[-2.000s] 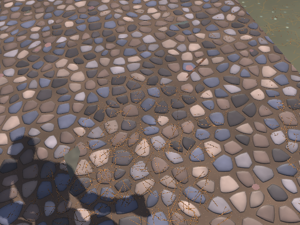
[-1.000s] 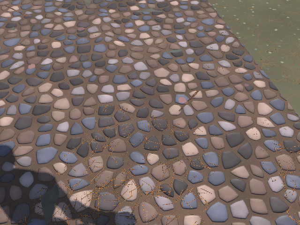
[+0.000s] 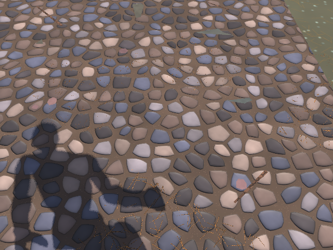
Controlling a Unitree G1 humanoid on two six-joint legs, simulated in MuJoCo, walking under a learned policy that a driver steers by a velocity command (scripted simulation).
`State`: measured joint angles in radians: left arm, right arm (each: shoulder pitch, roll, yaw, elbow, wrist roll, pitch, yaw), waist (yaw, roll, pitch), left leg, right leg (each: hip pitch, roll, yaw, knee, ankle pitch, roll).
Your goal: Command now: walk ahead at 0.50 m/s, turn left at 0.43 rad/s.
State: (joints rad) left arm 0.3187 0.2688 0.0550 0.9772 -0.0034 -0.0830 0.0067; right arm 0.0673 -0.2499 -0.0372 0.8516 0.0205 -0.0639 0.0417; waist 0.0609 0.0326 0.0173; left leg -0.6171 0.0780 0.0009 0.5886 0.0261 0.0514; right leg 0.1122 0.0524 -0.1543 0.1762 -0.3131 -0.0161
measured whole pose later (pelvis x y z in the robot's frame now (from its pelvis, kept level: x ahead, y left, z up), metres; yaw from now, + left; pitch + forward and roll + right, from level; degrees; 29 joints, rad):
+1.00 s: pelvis +0.51 +0.09 +0.00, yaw +35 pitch +2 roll -2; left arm 0.17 0.30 0.07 0.84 -0.03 -0.03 0.01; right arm 0.13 -0.29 -0.08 0.59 0.01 0.02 0.03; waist 0.05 0.02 0.07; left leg -0.50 0.04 0.02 0.60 -0.13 0.03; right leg -0.11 -0.03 -0.22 0.42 -0.33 0.01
